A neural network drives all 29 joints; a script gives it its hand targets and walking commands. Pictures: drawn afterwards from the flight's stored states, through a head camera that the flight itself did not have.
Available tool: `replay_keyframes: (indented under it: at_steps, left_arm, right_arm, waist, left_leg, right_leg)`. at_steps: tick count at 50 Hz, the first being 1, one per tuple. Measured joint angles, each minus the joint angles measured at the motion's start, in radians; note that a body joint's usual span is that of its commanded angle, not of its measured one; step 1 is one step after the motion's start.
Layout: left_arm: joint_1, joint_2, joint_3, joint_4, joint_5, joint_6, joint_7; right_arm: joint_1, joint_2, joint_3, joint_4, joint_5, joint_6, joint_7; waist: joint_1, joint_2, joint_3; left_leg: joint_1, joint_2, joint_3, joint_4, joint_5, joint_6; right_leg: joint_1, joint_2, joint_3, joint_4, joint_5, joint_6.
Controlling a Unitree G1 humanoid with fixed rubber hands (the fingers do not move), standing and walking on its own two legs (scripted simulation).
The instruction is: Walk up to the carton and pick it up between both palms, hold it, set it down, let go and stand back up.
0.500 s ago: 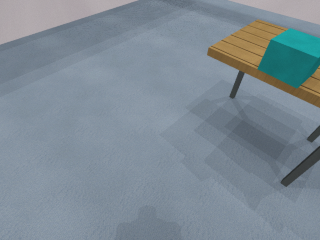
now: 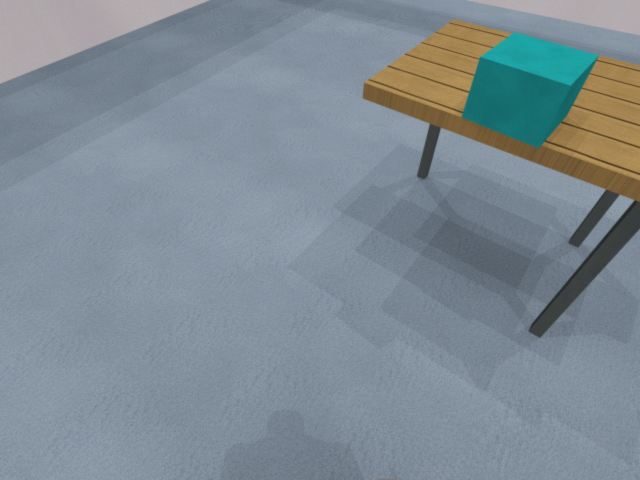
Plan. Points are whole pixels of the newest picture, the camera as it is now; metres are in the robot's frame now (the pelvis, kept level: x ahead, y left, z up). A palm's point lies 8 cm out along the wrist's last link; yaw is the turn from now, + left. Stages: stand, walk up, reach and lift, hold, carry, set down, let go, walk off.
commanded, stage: walk up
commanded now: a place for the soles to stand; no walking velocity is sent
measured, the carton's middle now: (526, 88) +0.95 -0.54 +0.00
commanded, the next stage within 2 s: none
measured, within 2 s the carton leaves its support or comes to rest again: neither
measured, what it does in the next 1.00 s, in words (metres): walks ahead, turning right: right foot, then left foot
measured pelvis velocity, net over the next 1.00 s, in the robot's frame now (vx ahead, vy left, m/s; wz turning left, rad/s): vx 0.37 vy -0.11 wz -0.47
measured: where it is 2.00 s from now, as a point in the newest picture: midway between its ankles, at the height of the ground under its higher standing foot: (375, 370)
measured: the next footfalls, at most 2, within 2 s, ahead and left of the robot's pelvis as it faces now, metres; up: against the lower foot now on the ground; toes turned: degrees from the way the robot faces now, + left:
right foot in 0.22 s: +0.15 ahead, -0.23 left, +0.00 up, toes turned -12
left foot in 0.68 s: +0.42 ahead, -0.01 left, +0.00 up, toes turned -17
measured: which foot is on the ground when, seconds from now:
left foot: down 0.00-0.22, up 0.24-0.66, down 0.68-1.00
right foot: up 0.00-0.20, down 0.22-0.70, up 0.72-1.00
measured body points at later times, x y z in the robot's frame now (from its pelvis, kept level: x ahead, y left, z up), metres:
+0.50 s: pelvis +0.14 -0.11 +0.00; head +0.14 -0.13 +0.45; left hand +0.25 +0.19 -0.07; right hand +0.23 -0.43 -0.07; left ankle +0.31 +0.01 -0.67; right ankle +0.11 -0.22 -0.74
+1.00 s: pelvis +0.37 -0.11 +0.00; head +0.39 -0.11 +0.45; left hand +0.64 +0.09 -0.08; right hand +0.24 -0.43 -0.06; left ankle +0.39 +0.00 -0.74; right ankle +0.38 -0.28 -0.68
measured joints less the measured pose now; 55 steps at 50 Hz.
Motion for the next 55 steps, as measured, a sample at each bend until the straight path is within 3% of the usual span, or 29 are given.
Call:
replay_keyframes:
  at_steps: [3,7,10,12,15,18,22,27,30,34,35,37,39,41,47,55]
  left_arm:
    - [-0.015,0.086,0.028,-0.103,0.01,0.007,-0.026]
    - [-0.029,0.162,0.044,-0.219,-0.002,0.009,-0.066]
    - [-0.025,0.201,0.042,-0.285,-0.012,-0.004,-0.084]
    - [-0.032,0.208,0.039,-0.311,-0.022,-0.021,-0.072]
    - [-0.017,0.182,0.009,-0.349,-0.041,-0.036,-0.04]
    - [0.031,0.15,-0.029,-0.367,-0.039,-0.053,-0.013]
    - [0.093,0.158,-0.054,-0.37,-0.034,-0.064,0.002]
    - [0.12,0.204,-0.054,-0.364,-0.035,-0.069,0.001]
    - [0.114,0.227,-0.048,-0.364,-0.036,-0.064,-0.006]
    - [0.109,0.252,-0.036,-0.383,-0.039,-0.061,-0.01]
    - [0.097,0.261,-0.029,-0.379,-0.041,-0.06,-0.008]
    - [0.075,0.248,-0.023,-0.372,-0.053,-0.049,-0.002]
    - [0.054,0.237,-0.032,-0.373,-0.052,-0.031,0.005]
    - [0.031,0.238,-0.036,-0.377,-0.053,-0.028,0.002]
    - [-0.047,0.258,-0.04,-0.383,-0.045,-0.032,-0.015]
    - [-0.107,0.21,-0.056,-0.386,-0.03,-0.011,-0.035]
  right_arm:
    - [0.012,-0.063,-0.026,-0.089,0.0,-0.009,0.001]
    - [0.026,-0.15,-0.047,-0.181,0.002,-0.01,0.021]
    - [0.031,-0.198,-0.057,-0.24,0.013,-0.001,0.036]
    - [0.03,-0.226,-0.061,-0.27,0.019,0.015,0.048]
    - [0.001,-0.216,-0.053,-0.309,0.042,0.044,0.078]
    - [-0.016,-0.195,-0.021,-0.368,0.053,0.026,0.096]
    - [-0.014,-0.186,0.013,-0.423,0.046,0.012,0.117]
    - [-0.006,-0.196,0.011,-0.439,0.048,0.032,0.133]
    - [-0.005,-0.208,0.001,-0.442,0.049,0.043,0.136]
    - [0.007,-0.228,-0.004,-0.443,0.042,0.032,0.119]
    - [0.002,-0.22,-0.001,-0.439,0.038,0.023,0.11]
    - [0.006,-0.216,0.011,-0.447,0.034,0.013,0.093]
    - [0.033,-0.203,0.02,-0.45,0.044,0.008,0.081]
    - [0.073,-0.194,0.031,-0.451,0.053,0.006,0.073]
    - [0.176,-0.219,0.026,-0.435,0.047,0.0,0.066]
    - [0.232,-0.247,0.02,-0.437,0.063,0.025,0.075]
  waist:
    - [-0.02,0.006,0.003]
    - [-0.02,0.028,-0.002]
    - [-0.02,0.042,-0.024]
    - [-0.008,0.08,-0.029]
    - [0.021,0.102,-0.024]
    - [0.048,0.096,-0.005]
    - [0.079,0.065,0.02]
    - [0.08,0.038,0.033]
    - [0.072,0.037,0.029]
    - [0.062,0.035,0.006]
    - [0.056,0.005,0.014]
    - [0.047,-0.01,0.025]
    - [0.027,-0.003,0.02]
    - [0.002,-0.008,0.016]
    - [-0.051,-0.027,0.046]
    - [-0.078,-0.009,0.037]
  left_leg:
    - [0.032,0.03,0.027,-0.016,-0.012,0.006]
    - [0.074,0.089,0.079,0.014,-0.067,0.008]
    - [0.073,0.137,0.098,0.13,-0.174,0.029]
    - [0.019,0.179,0.049,0.32,-0.293,0.067]
    - [-0.153,0.094,-0.048,0.67,-0.344,0.061]
    - [-0.296,0.031,-0.027,0.772,-0.287,0.047]
    - [-0.406,0.036,-0.017,0.629,-0.145,0.023]
    - [-0.431,0.055,-0.053,0.409,0.052,0.009]
    - [-0.389,0.045,-0.064,0.304,0.108,0.01]
    - [-0.265,0.007,-0.055,0.161,0.098,0.021]
    - [-0.26,-0.013,-0.035,0.186,0.084,0.015]
    - [-0.252,-0.013,-0.004,0.26,0.021,0.005]
    - [-0.21,0.009,0.004,0.254,-0.014,0.003]
    - [-0.148,0.021,0.012,0.198,-0.015,0.001]
    - [-0.006,0.039,0.049,0.08,-0.027,-0.004]
    - [0.094,0.055,0.117,0.125,-0.164,-0.036]
  right_leg:
    - [-0.079,-0.053,-0.012,0.068,0.019,0.002]
    - [-0.083,-0.1,-0.027,-0.089,0.088,-0.015]
    - [-0.019,-0.099,-0.058,-0.185,0.149,-0.028]
    - [-0.014,-0.052,-0.078,-0.131,0.152,-0.007]
    - [-0.004,-0.007,-0.079,-0.07,0.076,-0.007]
    - [0.079,0.015,-0.049,-0.165,0.092,-0.035]
    - [0.18,0.028,0.004,-0.287,0.12,-0.038]
    - [0.256,0.033,0.051,-0.342,0.095,-0.018]
    - [0.287,0.031,0.071,-0.339,0.051,-0.002]
    - [0.293,0.021,0.1,-0.258,-0.055,0.027]
    - [0.275,0.0,0.117,-0.187,-0.093,0.015]
    - [0.204,0.009,0.133,0.029,-0.132,-0.005]
    - [0.118,0.038,0.096,0.206,-0.123,-0.005]
    - [0.049,0.037,0.056,0.264,-0.077,-0.005]
    - [-0.096,0.019,0.036,0.155,0.07,-0.002]
    - [-0.06,0.012,-0.03,-0.184,0.231,-0.024]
